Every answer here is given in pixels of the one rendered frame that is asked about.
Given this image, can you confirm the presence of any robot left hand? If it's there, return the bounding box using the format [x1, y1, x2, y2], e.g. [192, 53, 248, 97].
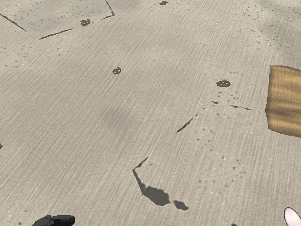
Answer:
[32, 215, 75, 226]

